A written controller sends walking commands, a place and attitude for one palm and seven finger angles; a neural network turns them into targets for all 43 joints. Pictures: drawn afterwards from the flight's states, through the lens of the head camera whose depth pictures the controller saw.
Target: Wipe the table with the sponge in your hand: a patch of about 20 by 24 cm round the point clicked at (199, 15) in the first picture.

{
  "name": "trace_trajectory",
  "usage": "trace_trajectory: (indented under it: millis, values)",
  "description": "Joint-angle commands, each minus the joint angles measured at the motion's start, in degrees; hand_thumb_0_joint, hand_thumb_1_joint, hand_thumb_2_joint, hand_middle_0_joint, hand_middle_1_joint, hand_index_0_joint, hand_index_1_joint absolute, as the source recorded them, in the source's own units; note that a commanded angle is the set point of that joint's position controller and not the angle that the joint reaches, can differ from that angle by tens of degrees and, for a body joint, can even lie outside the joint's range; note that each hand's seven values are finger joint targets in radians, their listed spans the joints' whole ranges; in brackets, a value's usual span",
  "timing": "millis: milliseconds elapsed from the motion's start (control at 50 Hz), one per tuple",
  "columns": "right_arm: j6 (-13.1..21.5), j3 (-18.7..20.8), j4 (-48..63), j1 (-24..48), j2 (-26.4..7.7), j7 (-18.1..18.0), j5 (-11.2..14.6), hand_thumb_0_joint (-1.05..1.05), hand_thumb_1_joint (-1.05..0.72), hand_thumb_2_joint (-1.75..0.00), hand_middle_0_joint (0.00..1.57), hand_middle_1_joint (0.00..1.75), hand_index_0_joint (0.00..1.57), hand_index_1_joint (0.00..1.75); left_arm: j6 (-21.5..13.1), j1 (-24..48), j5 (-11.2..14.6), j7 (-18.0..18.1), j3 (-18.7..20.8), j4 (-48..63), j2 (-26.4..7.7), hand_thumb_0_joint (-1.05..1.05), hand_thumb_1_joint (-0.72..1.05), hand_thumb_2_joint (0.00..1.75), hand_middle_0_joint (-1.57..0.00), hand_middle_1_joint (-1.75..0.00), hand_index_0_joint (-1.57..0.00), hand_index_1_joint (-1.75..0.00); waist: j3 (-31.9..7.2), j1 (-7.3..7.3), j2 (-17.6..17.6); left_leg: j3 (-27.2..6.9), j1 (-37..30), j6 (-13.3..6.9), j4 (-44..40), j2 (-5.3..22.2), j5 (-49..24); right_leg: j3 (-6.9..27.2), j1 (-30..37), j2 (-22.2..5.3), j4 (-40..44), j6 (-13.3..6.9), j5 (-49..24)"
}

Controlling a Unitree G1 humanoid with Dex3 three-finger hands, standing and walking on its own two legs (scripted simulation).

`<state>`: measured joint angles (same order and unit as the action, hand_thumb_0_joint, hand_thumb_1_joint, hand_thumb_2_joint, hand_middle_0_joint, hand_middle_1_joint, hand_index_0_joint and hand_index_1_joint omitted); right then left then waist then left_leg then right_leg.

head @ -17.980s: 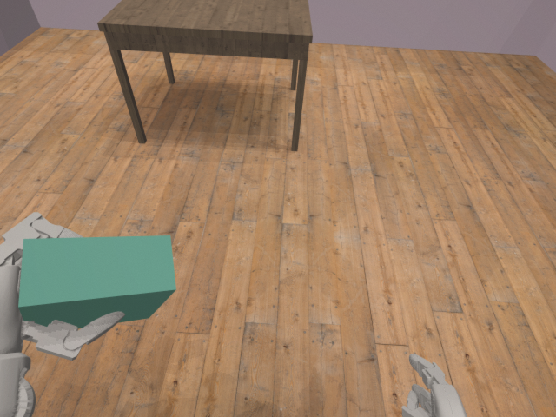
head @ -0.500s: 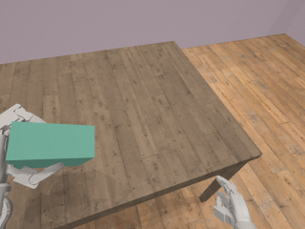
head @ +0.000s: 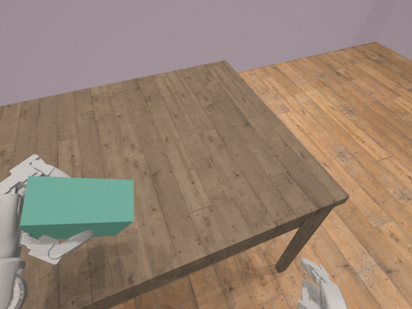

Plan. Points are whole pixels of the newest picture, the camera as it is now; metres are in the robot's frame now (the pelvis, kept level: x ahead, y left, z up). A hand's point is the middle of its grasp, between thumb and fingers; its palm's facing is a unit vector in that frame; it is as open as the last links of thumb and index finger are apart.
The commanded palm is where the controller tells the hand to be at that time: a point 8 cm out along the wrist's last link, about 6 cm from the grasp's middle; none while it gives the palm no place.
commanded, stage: come to a stop and stand still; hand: left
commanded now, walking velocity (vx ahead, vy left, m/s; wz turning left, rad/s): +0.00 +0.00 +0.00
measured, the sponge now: (95, 211) +0.23 +0.19 +0.13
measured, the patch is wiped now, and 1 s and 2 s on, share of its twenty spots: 0.00 0.00 0.00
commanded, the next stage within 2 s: look again from close up in 0.36 s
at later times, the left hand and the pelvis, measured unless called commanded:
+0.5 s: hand (51, 215) +0.22 +0.24 +0.14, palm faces +0.38 -0.86 -0.36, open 10.1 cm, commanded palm +0.15 +0.27 +0.18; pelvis +0.00 -0.01 +0.01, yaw +1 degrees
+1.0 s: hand (42, 208) +0.23 +0.26 +0.15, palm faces +0.38 -0.87 -0.32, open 10.1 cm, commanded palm +0.16 +0.29 +0.18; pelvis +0.01 +0.00 +0.00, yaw +1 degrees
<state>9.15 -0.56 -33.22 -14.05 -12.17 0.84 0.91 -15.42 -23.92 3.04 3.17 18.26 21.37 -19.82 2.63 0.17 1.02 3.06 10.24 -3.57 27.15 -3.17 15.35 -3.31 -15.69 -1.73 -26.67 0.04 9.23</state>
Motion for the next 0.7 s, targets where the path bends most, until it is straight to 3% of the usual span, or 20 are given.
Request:
trace_trajectory:
  millis: [0,20,80,100,120,160,220,280,300,320,380,400,420,500,540,600,620,680]
  values:
    - [3.0,2.4,10.1,7.7,-6.5,-2.8,0.7,0.0,-0.9,-0.9,0.2,0.3,0.2,0.3,-4.0,7.4,1.0,3.1,15.2,15.2,-18.2,0.0,0.1,1.3,-1.2,-1.6,-1.2,-1.6,-5.5,-2.04,-7.2,-8.5,9.0,2.5,-7.9,7.0,0.5,6.4,8.7,-3.4,5.6,-0.9,4.3]
    - [3.0,1.8,10.2,7.4,-6.0,-3.3,0.4,0.0,-0.9,-0.9,0.2,0.3,0.2,0.3,-4.5,8.3,1.4,2.9,13.1,14.0,-15.6,0.0,0.1,1.3,-1.2,-1.6,-1.2,-1.6,-4.7,-1.86,-3.9,-9.1,10.6,1.9,-8.6,6.8,4.4,6.2,8.5,-4.0,6.5,-0.9,8.7]
    - [4.5,1.6,9.9,6.3,-5.8,-3.8,0.2,0.0,-0.9,-0.9,0.2,0.3,0.2,0.3,-5.5,12.1,0.7,2.9,11.1,18.0,-15.0,0.0,0.1,1.3,-1.2,-1.6,-1.2,-1.6,-4.8,-2.02,5.9,-8.4,11.7,1.0,-8.0,5.9,8.5,8.4,9.6,-4.1,8.0,-1.3,11.2]
    - [5.1,1.4,9.7,7.2,-5.8,-3.6,0.3,0.0,-0.9,-0.9,0.2,0.3,0.2,0.3,-5.9,14.6,0.3,2.9,10.6,21.3,-15.2,0.0,0.1,1.3,-1.2,-1.6,-1.2,-1.6,-4.8,-1.8,8.5,-8.1,10.7,0.9,-8.2,6.0,10.4,8.6,8.7,-3.6,8.2,-1.4,12.1]
    - [5.6,1.2,9.2,6.5,-5.9,-3.6,-0.1,0.0,-0.9,-0.9,0.2,0.3,0.2,0.3,-6.2,13.8,0.2,2.9,8.7,19.6,-13.1,0.0,0.1,1.3,-1.2,-1.6,-1.2,-1.6,-4.8,-1.78,9.2,-8.2,11.3,0.7,-8.6,5.9,11.8,7.9,9.2,-3.6,8.6,-1.2,13.2]
    - [6.8,1.5,8.5,5.0,-6.4,-3.3,-0.2,0.0,-0.9,-0.9,0.2,0.3,0.2,0.3,-6.2,11.8,-0.1,3.2,7.2,18.8,-11.6,0.0,0.1,1.3,-1.2,-1.6,-1.2,-1.6,-5.3,-2.26,7.8,-7.8,10.8,0.9,-8.1,5.2,10.9,8.6,10.2,-3.3,9.5,-1.3,13.3]
    - [7.0,1.5,7.2,4.1,-6.5,-2.7,-0.4,0.0,-0.9,-0.9,0.2,0.3,0.2,0.3,-5.5,8.2,-0.1,3.2,5.2,14.2,-8.8,0.0,0.1,1.3,-1.2,-1.6,-1.2,-1.6,-5.8,-2.06,1.7,-7.0,7.0,1.9,-6.7,4.3,6.4,8.6,7.5,-3.4,11.8,-1.4,13.8]
    - [6.4,2.2,6.8,3.5,-7.0,-2.5,-0.3,0.0,-0.9,-0.9,0.2,0.3,0.2,0.3,-4.6,6.1,0.0,3.1,5.5,10.2,-8.7,0.0,0.1,1.3,-1.2,-1.6,-1.2,-1.6,-3.6,-2.19,-1.9,-7.5,7.1,2.3,-6.7,4.6,3.5,8.9,5.9,-3.4,13.0,-1.3,13.1]
    - [6.1,2.1,6.4,4.8,-7.0,-2.5,0.1,0.0,-0.9,-0.9,0.2,0.3,0.2,0.3,-4.1,5.6,0.0,3.1,6.8,9.3,-9.6,0.0,0.1,1.3,-1.2,-1.6,-1.2,-1.6,-3.3,-2.03,-1.2,-7.1,6.0,2.5,-7.3,4.9,3.1,8.5,4.5,-2.8,13.2,-1.3,12.5]
    - [5.5,1.7,6.7,4.3,-6.7,-2.6,-0.2,0.0,-0.9,-0.9,0.2,0.3,0.2,0.3,-4.0,6.0,0.2,2.8,5.8,8.0,-8.5,0.0,0.1,1.3,-1.2,-1.6,-1.2,-1.6,-3.6,-1.91,-2.8,-7.5,7.4,2.4,-8.1,5.0,3.0,7.3,6.1,-2.7,12.8,-0.8,12.4]
    - [5.1,2.1,7.6,4.4,-6.8,-2.8,-0.1,0.0,-0.9,-0.9,0.2,0.3,0.2,0.3,-3.7,7.1,0.2,2.5,7.0,9.8,-10.0,0.0,0.1,1.3,-1.2,-1.6,-1.2,-1.6,-4.3,-2.06,-2.9,-7.9,7.4,2.2,-8.3,5.4,-0.8,7.5,8.5,-2.5,11.8,-0.8,6.6]
    - [5.1,1.9,7.5,5.9,-6.7,-2.7,0.0,0.0,-0.9,-0.9,0.2,0.3,0.2,0.3,-3.6,8.2,0.0,2.6,8.6,12.2,-11.7,0.0,0.1,1.3,-1.2,-1.6,-1.2,-1.6,-5.0,-1.96,-0.7,-7.6,6.3,2.3,-8.7,5.5,-1.9,7.2,8.7,-1.8,10.9,-0.8,3.9]
    - [4.8,1.6,7.7,5.4,-6.5,-2.8,-0.3,0.0,-0.9,-0.9,0.2,0.3,0.2,0.3,-3.7,8.2,0.2,2.4,7.4,12.4,-10.2,0.0,0.1,1.3,-1.2,-1.6,-1.2,-1.6,-6.6,-1.86,-0.6,-7.6,7.1,2.3,-9.0,5.5,-2.8,6.0,11.4,-1.8,9.8,-0.6,2.0]
    - [5.7,1.8,8.5,6.9,-6.5,-2.6,-0.3,0.0,-0.9,-0.9,0.2,0.3,0.2,0.3,-3.9,8.7,0.0,2.8,9.0,21.7,-12.8,0.0,0.1,1.3,-1.2,-1.6,-1.2,-1.6,-11.5,-1.94,4.5,-7.6,4.4,2.8,-7.2,5.4,-11.7,5.7,16.7,-1.8,5.3,-1.2,-12.7]
    - [5.7,2.0,8.9,6.0,-6.6,-2.6,-0.7,0.0,-0.9,-0.9,0.2,0.3,0.2,0.3,-4.0,6.8,0.2,2.7,8.2,23.2,-11.8,0.0,0.1,1.3,-1.2,-1.6,-1.2,-1.6,-12.7,-2.01,5.2,-8.3,4.1,3.3,-6.5,5.7,-16.4,4.9,18.5,-1.9,3.9,-1.5,-17.1]
    - [5.4,2.1,8.4,6.7,-6.4,-2.5,-0.4,0.0,-0.9,-0.9,0.2,0.3,0.2,0.3,-3.2,2.9,0.3,3.1,10.1,21.5,-12.5,0.0,0.1,1.3,-1.2,-1.6,-1.2,-1.6,-12.3,-2.01,4.3,-7.9,2.6,4.1,-6.0,6.4,-18.6,4.9,16.6,-2.0,3.5,-1.4,-18.1]
    - [4.8,1.9,8.3,5.7,-6.4,-2.5,-0.7,0.0,-0.9,-0.9,0.2,0.3,0.2,0.3,-3.1,2.1,0.6,2.7,8.2,19.3,-10.0,0.0,0.1,1.3,-1.2,-1.6,-1.2,-1.6,-11.3,-1.85,2.6,-8.1,3.7,4.4,-6.7,6.6,-18.4,3.9,16.4,-2.1,3.9,-1.4,-16.9]
    - [3.9,2.7,8.2,5.2,-6.8,-2.9,-0.4,0.0,-0.9,-0.9,0.2,0.3,0.2,0.3,-2.3,1.5,0.6,2.6,9.0,16.3,-10.3,0.0,0.1,1.3,-1.2,-1.6,-1.2,-1.6,-9.5,-1.72,1.6,-8.3,4.2,5.2,-7.3,7.5,-19.0,4.2,15.4,-2.1,3.8,-1.3,-16.9]
